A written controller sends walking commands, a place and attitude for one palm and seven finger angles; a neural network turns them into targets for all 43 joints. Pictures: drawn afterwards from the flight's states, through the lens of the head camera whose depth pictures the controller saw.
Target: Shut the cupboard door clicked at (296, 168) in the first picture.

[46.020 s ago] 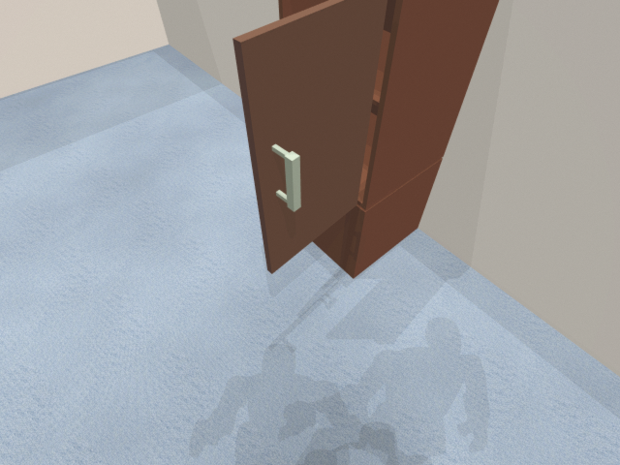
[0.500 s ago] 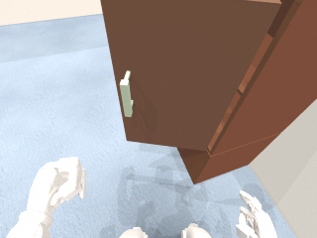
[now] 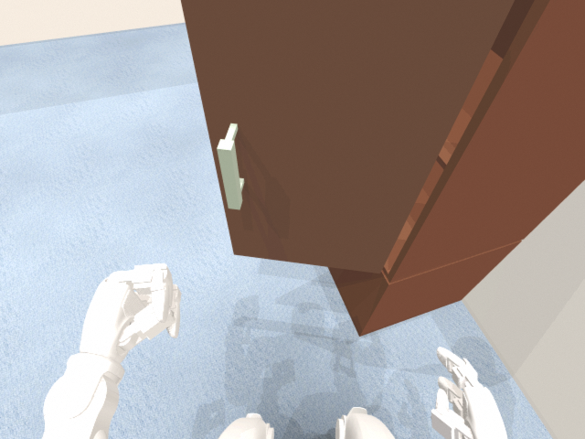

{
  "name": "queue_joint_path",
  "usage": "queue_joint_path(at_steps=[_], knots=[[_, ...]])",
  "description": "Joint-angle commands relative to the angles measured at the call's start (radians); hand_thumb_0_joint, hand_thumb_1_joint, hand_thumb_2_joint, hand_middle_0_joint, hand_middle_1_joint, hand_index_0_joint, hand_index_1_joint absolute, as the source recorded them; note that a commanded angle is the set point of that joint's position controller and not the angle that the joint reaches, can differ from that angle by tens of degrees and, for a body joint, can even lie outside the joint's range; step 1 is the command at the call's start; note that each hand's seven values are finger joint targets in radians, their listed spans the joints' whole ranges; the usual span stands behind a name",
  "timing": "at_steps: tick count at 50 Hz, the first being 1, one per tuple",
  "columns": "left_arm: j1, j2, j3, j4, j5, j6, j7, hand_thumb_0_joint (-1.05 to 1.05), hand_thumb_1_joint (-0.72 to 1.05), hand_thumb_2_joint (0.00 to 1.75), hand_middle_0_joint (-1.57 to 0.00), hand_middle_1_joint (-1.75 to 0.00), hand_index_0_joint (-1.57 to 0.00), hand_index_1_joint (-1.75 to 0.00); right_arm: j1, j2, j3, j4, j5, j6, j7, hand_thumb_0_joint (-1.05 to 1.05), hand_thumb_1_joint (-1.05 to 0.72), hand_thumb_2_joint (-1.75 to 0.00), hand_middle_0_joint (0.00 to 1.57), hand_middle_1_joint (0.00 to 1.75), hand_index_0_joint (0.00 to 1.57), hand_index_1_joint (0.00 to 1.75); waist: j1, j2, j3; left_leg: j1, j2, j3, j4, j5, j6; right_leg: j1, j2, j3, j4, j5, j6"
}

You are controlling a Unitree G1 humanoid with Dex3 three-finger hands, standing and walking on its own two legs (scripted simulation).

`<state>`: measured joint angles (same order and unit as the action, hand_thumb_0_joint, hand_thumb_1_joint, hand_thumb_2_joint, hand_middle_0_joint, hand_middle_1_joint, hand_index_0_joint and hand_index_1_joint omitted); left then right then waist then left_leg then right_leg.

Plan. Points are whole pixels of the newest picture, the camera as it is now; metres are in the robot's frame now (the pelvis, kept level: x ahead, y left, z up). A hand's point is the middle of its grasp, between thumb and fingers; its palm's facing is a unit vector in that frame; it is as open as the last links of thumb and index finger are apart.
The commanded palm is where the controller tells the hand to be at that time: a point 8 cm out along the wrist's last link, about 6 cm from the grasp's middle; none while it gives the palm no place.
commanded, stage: bring the fist close to the handle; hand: left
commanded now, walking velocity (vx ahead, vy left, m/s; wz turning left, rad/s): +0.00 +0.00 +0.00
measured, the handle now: (234, 168) +0.50 +0.13 +0.06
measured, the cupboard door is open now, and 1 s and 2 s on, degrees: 63 63 53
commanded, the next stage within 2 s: push the door shut along its arc in 1.14 s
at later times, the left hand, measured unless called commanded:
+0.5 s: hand (220, 247) +0.35 +0.12 +0.06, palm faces -0.10 -0.99 -0.01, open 3.1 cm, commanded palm +0.34 +0.17 +0.06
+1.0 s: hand (246, 221) +0.40 +0.09 +0.06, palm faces -0.06 -1.00 -0.03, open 3.1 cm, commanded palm +0.37 +0.15 +0.06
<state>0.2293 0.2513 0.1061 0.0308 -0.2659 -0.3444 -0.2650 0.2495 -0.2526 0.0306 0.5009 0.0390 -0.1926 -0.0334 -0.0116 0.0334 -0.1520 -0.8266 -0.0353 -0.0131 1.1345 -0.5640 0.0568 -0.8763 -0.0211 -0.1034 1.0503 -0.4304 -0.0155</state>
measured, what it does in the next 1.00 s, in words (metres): stands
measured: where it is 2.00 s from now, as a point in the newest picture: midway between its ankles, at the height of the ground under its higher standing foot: outside the picture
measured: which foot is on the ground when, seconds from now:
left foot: down 0.00-1.00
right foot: down 0.00-1.00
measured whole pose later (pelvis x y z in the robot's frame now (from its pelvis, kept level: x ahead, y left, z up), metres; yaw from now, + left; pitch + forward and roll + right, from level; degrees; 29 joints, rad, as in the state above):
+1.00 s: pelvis +0.00 -0.02 +0.01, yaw -2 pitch +16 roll +0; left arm -0.35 0.19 0.11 0.61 -0.15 -0.41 -0.07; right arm 0.31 -0.25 0.00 0.58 0.03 -0.01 0.01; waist -0.07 0.02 -0.13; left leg -0.79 -0.02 0.03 1.02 -0.52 0.03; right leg -0.89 0.00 -0.05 1.00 -0.40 -0.04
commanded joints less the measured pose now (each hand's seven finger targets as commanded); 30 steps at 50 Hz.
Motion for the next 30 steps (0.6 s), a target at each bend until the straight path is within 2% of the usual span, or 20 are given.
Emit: queue_joint_path(at_steps=[1,2,4,5,7,8,9,11,12,14,15,17,18,19,21,23,24,25,26,30], knots=[[-0.162,0.109,0.058,-0.173,0.002,-0.038,0.026,0.0,0.9,0.9,-1.3,-1.5,-1.3,-1.5,-0.016,-0.132,-0.062,-0.147,0.007,-0.034,-0.01,0.0,-0.9,-0.9,0.2,0.3,0.2,0.3,-0.012,0.02,-0.219,0.083,0.026,-0.059,-0.238,0.316,-0.055,0.24,0.018,0.046,-0.123,0.153,-0.018],[-0.18,0.102,0.054,-0.168,0.002,-0.035,0.033,0.0,0.9,0.9,-1.3,-1.5,-1.3,-1.5,-0.018,-0.13,-0.063,-0.148,0.006,-0.029,-0.008,0.0,-0.9,-0.9,0.2,0.3,0.2,0.3,-0.012,0.019,-0.229,0.077,0.023,-0.052,-0.233,0.308,-0.052,0.247,0.016,0.053,-0.128,0.152,-0.015],[-0.201,0.14,0.1,-0.11,0.005,-0.029,0.053,0.0,0.9,0.9,-1.3,-1.5,-1.3,-1.5,-0.014,-0.136,-0.062,-0.141,0.004,-0.016,-0.01,0.0,-0.9,-0.9,0.2,0.3,0.2,0.3,-0.005,-0.03,-0.209,0.041,0.022,-0.05,-0.236,0.286,-0.049,0.266,0.016,0.059,-0.138,0.136,-0.017],[-0.243,0.104,0.065,-0.101,0.012,-0.031,0.053,0.0,0.9,0.9,-1.3,-1.5,-1.3,-1.5,-0.019,-0.13,-0.06,-0.143,0.004,-0.012,-0.008,0.0,-0.9,-0.9,0.2,0.3,0.2,0.3,-0.017,-0.031,-0.221,0.044,0.021,-0.042,-0.233,0.284,-0.045,0.269,0.013,0.064,-0.138,0.142,-0.013],[-0.292,0.096,0.053,-0.089,0.017,-0.039,0.063,0.0,0.9,0.9,-1.3,-1.5,-1.3,-1.5,-0.017,-0.13,-0.062,-0.137,0.006,-0.007,-0.006,0.0,-0.9,-0.9,0.2,0.3,0.2,0.3,-0.016,0.007,-0.225,0.062,0.023,-0.041,-0.237,0.281,-0.048,0.253,0.012,0.065,-0.138,0.137,-0.015],[-0.319,0.088,0.041,-0.084,0.018,-0.041,0.066,0.0,0.9,0.9,-1.3,-1.5,-1.3,-1.5,-0.016,-0.13,-0.061,-0.134,0.006,-0.006,-0.004,0.0,-0.9,-0.9,0.2,0.3,0.2,0.3,-0.022,0.007,-0.226,0.064,0.022,-0.042,-0.237,0.281,-0.047,0.253,0.01,0.065,-0.139,0.14,-0.015],[-0.333,0.11,0.062,-0.059,0.02,-0.041,0.071,0.0,0.9,0.9,-1.3,-1.5,-1.3,-1.5,-0.011,-0.136,-0.064,-0.127,0.004,-0.002,-0.006,0.0,-0.9,-0.9,0.2,0.3,0.2,0.3,-0.025,-0.032,-0.229,0.051,0.025,-0.043,-0.232,0.282,-0.043,0.265,0.011,0.071,-0.145,0.142,-0.014],[-0.377,0.084,0.034,-0.041,0.026,-0.047,0.07,0.0,0.9,0.9,-1.3,-1.5,-1.3,-1.5,-0.008,-0.133,-0.065,-0.123,0.005,0.003,-0.003,0.0,-0.9,-0.9,0.2,0.3,0.2,0.3,-0.029,-0.013,-0.253,0.064,0.024,-0.035,-0.232,0.297,-0.043,0.273,0.008,0.075,-0.142,0.165,-0.012],[-0.417,0.094,0.032,-0.04,0.031,-0.052,0.073,0.0,0.9,0.9,-1.3,-1.5,-1.3,-1.5,-0.008,-0.135,-0.066,-0.115,0.006,0.004,-0.003,0.0,-0.9,-0.9,0.2,0.3,0.2,0.3,-0.032,0.009,-0.254,0.074,0.026,-0.037,-0.232,0.295,-0.045,0.262,0.006,0.075,-0.141,0.162,-0.014],[-0.459,0.106,0.042,-0.011,0.034,-0.052,0.082,0.0,0.9,0.9,-1.3,-1.5,-1.3,-1.5,0.002,-0.139,-0.067,-0.102,0.004,0.011,-0.003,0.0,-0.9,-0.9,0.2,0.3,0.2,0.3,-0.035,-0.013,-0.26,0.077,0.027,-0.04,-0.234,0.308,-0.044,0.273,0.008,0.075,-0.142,0.175,-0.016],[-0.463,0.094,0.035,-0.004,0.039,-0.053,0.084,0.0,0.9,0.9,-1.3,-1.5,-1.3,-1.5,0.001,-0.136,-0.068,-0.104,0.003,0.015,-0.001,0.0,-0.9,-0.9,0.2,0.3,0.2,0.3,-0.028,-0.001,-0.288,0.09,0.027,-0.036,-0.235,0.326,-0.044,0.284,0.007,0.077,-0.138,0.195,-0.014],[-0.487,0.076,0.024,0.033,0.04,-0.048,0.093,0.0,0.9,0.9,-1.3,-1.5,-1.3,-1.5,0.007,-0.135,-0.069,-0.098,0.005,0.023,0.002,0.0,-0.9,-0.9,0.2,0.3,0.2,0.3,-0.032,-0.012,-0.279,0.093,0.028,-0.035,-0.237,0.34,-0.046,0.283,0.005,0.074,-0.138,0.214,-0.013],[-0.526,0.079,0.021,0.037,0.045,-0.049,0.1,0.0,0.9,0.9,-1.3,-1.5,-1.3,-1.5,0.008,-0.135,-0.07,-0.091,0.005,0.028,0.003,0.0,-0.9,-0.9,0.2,0.3,0.2,0.3,-0.039,-0.009,-0.276,0.098,0.03,-0.036,-0.237,0.341,-0.047,0.273,0.005,0.073,-0.138,0.215,-0.013],[-0.536,0.096,0.038,0.049,0.048,-0.049,0.109,0.0,0.9,0.9,-1.3,-1.5,-1.3,-1.5,0.013,-0.138,-0.07,-0.087,0.002,0.034,0.002,0.0,-0.9,-0.9,0.2,0.3,0.2,0.3,-0.031,0.002,-0.288,0.095,0.029,-0.035,-0.235,0.353,-0.046,0.285,0.005,0.076,-0.135,0.227,-0.015],[-0.591,0.063,0.008,0.079,0.06,-0.049,0.122,0.0,0.9,0.9,-1.3,-1.5,-1.3,-1.5,0.018,-0.133,-0.071,-0.081,0.002,0.044,0.007,0.0,-0.9,-0.9,0.2,0.3,0.2,0.3,-0.044,-0.011,-0.294,0.107,0.031,-0.031,-0.234,0.363,-0.047,0.279,0.004,0.075,-0.134,0.242,-0.012],[-0.595,0.062,0.015,0.101,0.064,-0.053,0.137,0.0,0.9,0.9,-1.3,-1.5,-1.3,-1.5,0.022,-0.133,-0.074,-0.077,0.001,0.051,0.012,0.0,-0.9,-0.9,0.2,0.3,0.2,0.3,-0.035,-0.006,-0.312,0.118,0.031,-0.029,-0.235,0.373,-0.048,0.287,0.005,0.077,-0.134,0.254,-0.013],[-0.611,0.092,0.042,0.12,0.067,-0.053,0.144,0.0,0.9,0.9,-1.3,-1.5,-1.3,-1.5,0.031,-0.138,-0.075,-0.072,-0.002,0.059,0.011,0.0,-0.9,-0.9,0.2,0.3,0.2,0.3,-0.034,-0.024,-0.315,0.113,0.032,-0.031,-0.236,0.392,-0.049,0.302,0.006,0.077,-0.131,0.274,-0.015],[-0.625,0.079,0.03,0.134,0.077,-0.057,0.147,0.0,0.9,0.9,-1.3,-1.5,-1.3,-1.5,0.032,-0.134,-0.074,-0.071,-0.002,0.066,0.014,0.0,-0.9,-0.9,0.2,0.3,0.2,0.3,-0.034,-0.019,-0.32,0.117,0.032,-0.027,-0.239,0.407,-0.051,0.311,0.005,0.079,-0.128,0.292,-0.015],[-0.651,0.042,-0.003,0.13,0.078,-0.062,0.15,0.0,0.9,0.9,-1.3,-1.5,-1.3,-1.5,0.03,-0.129,-0.074,-0.071,-0.001,0.068,0.017,0.0,-0.9,-0.9,0.2,0.3,0.2,0.3,-0.041,-0.011,-0.322,0.127,0.033,-0.025,-0.236,0.411,-0.05,0.301,0.004,0.078,-0.129,0.297,-0.014],[-0.753,0.05,0.006,0.225,0.095,-0.067,0.173,0.0,0.9,0.9,-1.3,-1.5,-1.3,-1.5,0.046,-0.134,-0.074,-0.05,-0.004,0.089,0.02,0.0,-0.9,-0.9,0.2,0.3,0.2,0.3,-0.057,-0.033,-0.293,0.114,0.036,-0.027,-0.237,0.377,-0.05,0.274,0.007,0.079,-0.134,0.271,-0.013]])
